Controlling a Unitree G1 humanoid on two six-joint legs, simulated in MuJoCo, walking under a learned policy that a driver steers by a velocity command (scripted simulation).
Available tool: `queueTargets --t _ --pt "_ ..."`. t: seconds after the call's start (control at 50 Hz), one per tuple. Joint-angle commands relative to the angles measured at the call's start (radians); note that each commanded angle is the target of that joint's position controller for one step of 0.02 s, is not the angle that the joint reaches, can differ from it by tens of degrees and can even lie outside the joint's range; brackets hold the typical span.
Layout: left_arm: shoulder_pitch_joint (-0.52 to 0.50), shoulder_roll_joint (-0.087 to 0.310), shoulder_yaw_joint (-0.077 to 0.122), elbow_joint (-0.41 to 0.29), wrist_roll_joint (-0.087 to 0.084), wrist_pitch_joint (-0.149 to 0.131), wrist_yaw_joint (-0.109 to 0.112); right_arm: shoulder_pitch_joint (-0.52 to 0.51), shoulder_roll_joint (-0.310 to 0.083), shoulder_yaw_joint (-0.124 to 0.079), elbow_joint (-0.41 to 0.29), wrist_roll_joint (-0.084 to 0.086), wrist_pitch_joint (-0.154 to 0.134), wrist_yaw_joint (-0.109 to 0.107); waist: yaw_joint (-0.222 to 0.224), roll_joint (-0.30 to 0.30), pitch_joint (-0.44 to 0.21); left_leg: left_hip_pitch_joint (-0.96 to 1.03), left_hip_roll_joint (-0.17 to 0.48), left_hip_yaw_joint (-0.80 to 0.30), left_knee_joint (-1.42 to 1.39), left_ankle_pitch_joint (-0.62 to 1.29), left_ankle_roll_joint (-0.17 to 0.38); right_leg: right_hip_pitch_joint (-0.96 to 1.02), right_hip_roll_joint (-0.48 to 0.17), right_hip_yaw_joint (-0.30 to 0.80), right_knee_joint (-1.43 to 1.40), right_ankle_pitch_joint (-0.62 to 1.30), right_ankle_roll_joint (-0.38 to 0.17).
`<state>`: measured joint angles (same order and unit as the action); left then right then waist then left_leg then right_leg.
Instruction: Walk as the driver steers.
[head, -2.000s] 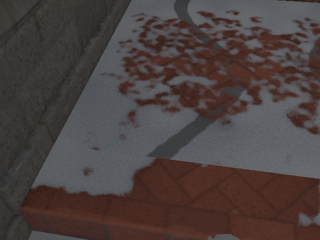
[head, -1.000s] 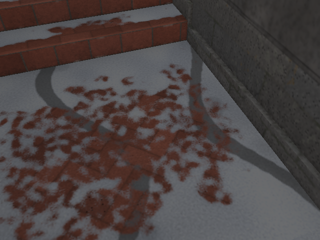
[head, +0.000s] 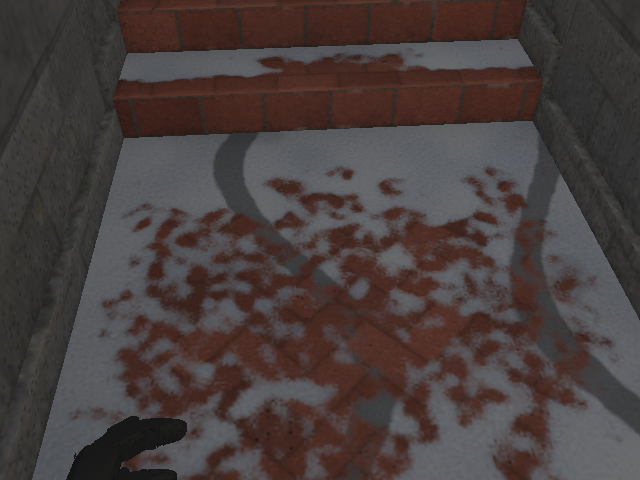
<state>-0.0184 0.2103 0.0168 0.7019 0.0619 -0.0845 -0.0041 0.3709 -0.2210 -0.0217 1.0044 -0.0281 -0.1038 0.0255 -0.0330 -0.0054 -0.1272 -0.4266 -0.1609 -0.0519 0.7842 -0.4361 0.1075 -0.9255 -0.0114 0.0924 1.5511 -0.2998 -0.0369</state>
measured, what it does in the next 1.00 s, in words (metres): climbs: right foot, then left foot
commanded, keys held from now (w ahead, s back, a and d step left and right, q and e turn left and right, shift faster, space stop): q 0.14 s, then no key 0.36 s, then e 0.34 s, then w+e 0.16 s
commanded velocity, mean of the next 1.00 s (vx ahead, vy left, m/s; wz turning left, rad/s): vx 0.05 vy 0.00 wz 0.03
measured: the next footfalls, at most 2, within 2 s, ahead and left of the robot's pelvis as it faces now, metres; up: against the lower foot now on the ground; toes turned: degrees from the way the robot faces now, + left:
right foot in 0.24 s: +0.15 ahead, -0.11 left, +0.00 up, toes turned +4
left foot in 0.52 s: +0.10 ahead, +0.12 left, +0.00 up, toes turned +10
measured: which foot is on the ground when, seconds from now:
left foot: down 0.00-0.24, up 0.26-0.50, down 0.52-0.82, up 0.84-1.00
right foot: up 0.00-0.22, down 0.24-1.00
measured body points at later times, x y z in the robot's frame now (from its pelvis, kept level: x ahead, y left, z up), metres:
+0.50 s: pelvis +0.06 -0.02 +0.02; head +0.08 -0.01 +0.47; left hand +0.14 +0.23 -0.09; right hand +0.30 -0.20 -0.07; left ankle +0.06 +0.11 -0.69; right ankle +0.15 -0.12 -0.70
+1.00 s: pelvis +0.09 -0.03 +0.03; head +0.10 -0.04 +0.48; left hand +0.21 +0.23 -0.06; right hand +0.25 -0.29 -0.06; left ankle +0.05 +0.12 -0.59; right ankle +0.11 -0.12 -0.70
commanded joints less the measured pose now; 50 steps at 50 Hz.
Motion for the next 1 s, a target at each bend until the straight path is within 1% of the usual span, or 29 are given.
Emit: queueTargets --t 0.02,0.04,0.06,0.12,0.16,0.18,0.22,0.24,0.26,0.28,0.3,0.34,0.38,0.42,0.5,0.54,0.56,0.6,0.64,0.72,0.78,0.8,0.82,0.84,0.86,0.88,0.9,0.94,1.0 --pt "-0.055 0.122 0.041 -0.070 -0.001 0.001 0.006 -0.266 -0.127 -0.026 -0.182 0.020 -0.088 -0.029 0.095 0.045 0.017 -0.140 0.176 -0.249 -0.387 0.685 0.023 0.268 -0.054 -0.112 -0.261 0.067 0.099" --pt "-0.084 0.097 0.042 -0.081 -0.002 0.005 0.006 -0.209 -0.115 -0.021 -0.173 0.022 -0.093 -0.034 0.079 0.054 0.013 -0.075 0.183 -0.250 -0.375 0.753 0.001 0.260 -0.045 -0.122 -0.325 0.086 0.106" --pt "-0.092 0.063 0.028 -0.088 -0.034 0.000 0.003 -0.149 -0.112 -0.031 -0.151 0.005 -0.084 -0.030 0.042 0.028 0.019 -0.017 0.213 -0.248 -0.343 0.791 0.035 0.238 -0.043 -0.107 -0.403 0.133 0.099" --pt "-0.121 0.026 0.017 -0.122 -0.024 0.008 0.004 -0.054 -0.137 -0.051 -0.175 -0.011 -0.065 -0.009 0.014 0.083 -0.005 0.141 0.222 -0.299 -0.302 0.807 0.106 0.257 0.012 -0.121 -0.591 0.141 0.105" --pt "-0.136 0.053 0.027 -0.136 -0.024 0.009 0.017 -0.080 -0.160 -0.066 -0.208 0.006 -0.061 0.003 0.014 0.092 0.004 0.241 0.259 -0.351 -0.260 0.882 0.135 0.240 0.023 -0.112 -0.698 0.092 0.100" --pt "-0.055 0.056 0.028 -0.118 -0.080 0.015 0.046 -0.144 -0.145 -0.069 -0.297 0.094 0.023 -0.030 0.041 0.096 -0.008 0.291 0.198 -0.349 -0.247 0.952 0.071 0.360 0.095 -0.113 -0.960 -0.004 0.065" --pt "0.047 0.115 0.056 -0.086 -0.090 0.014 0.059 -0.214 -0.166 -0.070 -0.356 0.080 0.058 -0.036 0.092 0.138 -0.056 0.297 0.172 -0.318 -0.137 0.951 0.011 0.624 0.054 -0.086 -1.189 0.278 0.018" --pt "0.121 0.153 0.069 -0.092 -0.065 0.017 0.068 -0.233 -0.108 -0.053 -0.385 0.056 0.057 -0.030 0.116 0.085 -0.149 0.140 0.133 -0.265 0.038 0.708 -0.031 0.895 -0.094 0.032 -1.124 0.492 -0.059" --pt "0.124 0.176 0.068 -0.111 -0.046 0.030 0.073 -0.129 -0.017 -0.033 -0.389 0.018 0.050 -0.025 0.030 -0.145 -0.141 -0.145 -0.008 -0.173 0.230 -0.117 -0.079 1.089 -0.306 0.269 -1.044 1.074 -0.185" --pt "0.154 0.148 0.062 -0.107 -0.025 0.042 0.071 -0.065 -0.078 -0.034 -0.396 0.041 0.048 -0.023 0.009 -0.343 -0.202 -0.262 0.029 -0.113 0.432 -0.265 -0.135 1.080 -0.433 0.501 -1.104 0.967 -0.341" --pt "0.105 0.075 0.050 -0.134 -0.030 0.048 0.072 -0.109 -0.143 -0.054 -0.371 0.054 0.068 -0.028 0.025 -0.177 -0.124 -0.267 0.091 -0.156 0.597 -0.143 -0.185 0.949 -0.370 0.450 -1.107 0.746 -0.331" --pt "0.070 0.021 0.021 -0.152 -0.051 0.069 0.069 -0.179 -0.112 -0.043 -0.408 0.060 0.114 -0.041 0.013 -0.115 -0.026 -0.297 0.121 -0.095 0.546 -0.099 -0.217 0.806 -0.223 0.262 -1.150 0.337 -0.229" --pt "0.032 0.040 0.017 -0.159 -0.049 0.067 0.064 -0.215 -0.067 -0.019 -0.430 0.029 0.128 -0.036 0.007 -0.053 0.001 -0.165 0.165 -0.036 0.342 -0.061 -0.200 0.658 -0.183 0.179 -1.202 0.255 -0.180" --pt "0.046 0.072 0.024 -0.142 -0.034 0.066 0.056 -0.228 -0.013 0.004 -0.434 0.024 0.118 -0.033 0.020 -0.106 -0.018 -0.003 0.172 0.024 0.082 -0.064 -0.177 0.601 -0.120 0.092 -1.213 0.219 -0.172" --pt "0.114 0.076 0.019 -0.115 -0.049 0.057 0.033 -0.172 -0.055 -0.016 -0.399 0.013 0.114 -0.029 0.007 -0.102 -0.013 0.245 0.162 0.064 -0.229 0.179 -0.122 0.522 -0.120 0.096 -1.177 -0.068 -0.141" --pt "0.169 0.065 0.016 -0.091 -0.055 0.051 0.024 -0.206 -0.131 -0.030 -0.439 -0.011 0.115 -0.035 0.033 0.007 0.058 0.309 0.271 -0.083 -0.287 0.163 -0.044 0.359 -0.043 0.048 -1.118 -0.218 -0.033" --pt "0.149 0.057 0.017 -0.105 -0.067 0.055 0.026 -0.241 -0.164 -0.047 -0.449 -0.007 0.117 -0.036 0.045 0.190 0.075 0.131 0.332 -0.148 -0.385 -0.039 0.017 0.447 0.011 -0.058 -1.046 -0.133 -0.008" --pt "0.145 0.071 0.031 -0.104 -0.055 0.060 0.033 -0.306 -0.103 -0.034 -0.463 0.002 0.108 -0.041 0.053 0.242 0.132 0.054 0.339 -0.167 -0.472 -0.172 0.013 0.518 0.034 -0.098 -0.930 -0.019 0.017" --pt "0.163 0.069 0.041 -0.104 -0.046 0.064 0.033 -0.256 -0.116 -0.047 -0.437 0.015 0.096 -0.057 0.040 0.199 0.126 0.127 0.379 -0.190 -0.452 -0.095 0.032 0.472 0.026 -0.091 -0.884 -0.009 0.013" --pt "0.185 0.074 0.062 -0.122 -0.071 0.072 0.007 -0.240 -0.132 -0.065 -0.420 0.026 0.087 -0.079 0.031 0.174 0.116 0.176 0.463 -0.189 -0.396 0.189 0.091 0.428 -0.005 -0.096 -0.740 -0.079 0.009" --pt "0.242 0.062 0.060 -0.118 -0.067 0.086 -0.012 -0.288 -0.130 -0.068 -0.430 0.041 0.086 -0.065 0.058 0.128 0.109 0.119 0.419 -0.079 -0.321 0.258 0.048 0.555 0.000 -0.119 -0.828 -0.029 -0.008" --pt "0.240 0.083 0.063 -0.134 -0.059 0.086 -0.012 -0.256 -0.121 -0.069 -0.419 0.050 0.086 -0.067 0.051 0.079 0.122 0.099 0.374 -0.027 -0.255 0.193 0.002 0.587 -0.010 -0.084 -0.922 0.107 -0.022" --pt "0.225 0.152 0.079 -0.153 -0.057 0.085 -0.007 -0.213 -0.101 -0.070 -0.411 0.045 0.084 -0.073 0.010 -0.075 0.135 0.034 0.282 0.082 -0.113 0.083 -0.071 0.624 -0.081 0.064 -1.023 0.313 -0.062" --pt "0.235 0.213 0.092 -0.173 -0.055 0.086 0.000 -0.264 -0.077 -0.061 -0.448 0.037 0.086 -0.082 0.030 -0.297 0.128 -0.106 0.144 0.173 0.086 0.013 -0.160 0.676 -0.191 0.328 -1.155 0.300 -0.188" --pt "0.331 0.201 0.090 -0.171 -0.051 0.081 0.002 -0.345 -0.096 -0.063 -0.476 0.036 0.090 -0.084 0.111 -0.324 0.067 -0.245 0.120 0.069 0.263 -0.184 -0.173 0.813 -0.254 0.486 -1.229 0.171 -0.279" --pt "0.448 0.178 0.094 -0.126 -0.028 -0.027 -0.002 -0.295 -0.090 -0.054 -0.458 -0.014 0.039 -0.061 0.155 -0.367 0.012 -0.381 0.130 -0.085 0.483 -0.118 -0.150 0.839 -0.268 0.586 -1.328 -0.439 -0.280" --pt "0.381 0.175 0.088 -0.121 -0.014 -0.055 -0.002 -0.279 -0.124 -0.062 -0.434 -0.025 0.009 -0.061 0.106 -0.243 0.090 -0.459 0.149 -0.104 0.584 -0.045 -0.129 0.779 -0.264 0.573 -1.316 -0.515 -0.216" --pt "0.286 0.125 0.057 -0.112 -0.027 -0.049 -0.003 -0.263 -0.095 -0.038 -0.409 -0.049 -0.014 -0.062 0.055 -0.091 0.071 -0.448 0.176 -0.054 0.588 0.056 -0.116 0.725 -0.217 0.453 -1.314 -0.391 -0.180" --pt "0.223 0.128 0.047 -0.131 -0.025 -0.039 0.018 -0.225 -0.095 -0.028 -0.416 -0.028 0.005 -0.051 0.029 -0.070 0.022 -0.298 0.185 0.005 0.515 0.099 -0.172 0.640 -0.158 0.327 -1.330 -0.237 -0.173"
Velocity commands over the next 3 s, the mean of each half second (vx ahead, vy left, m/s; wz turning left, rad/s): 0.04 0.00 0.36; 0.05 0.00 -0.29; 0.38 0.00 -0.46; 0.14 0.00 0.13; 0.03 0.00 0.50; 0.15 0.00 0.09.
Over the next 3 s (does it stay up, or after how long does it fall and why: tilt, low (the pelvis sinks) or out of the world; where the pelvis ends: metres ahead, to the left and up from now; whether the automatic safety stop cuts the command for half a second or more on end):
stays up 0.51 0.00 0.03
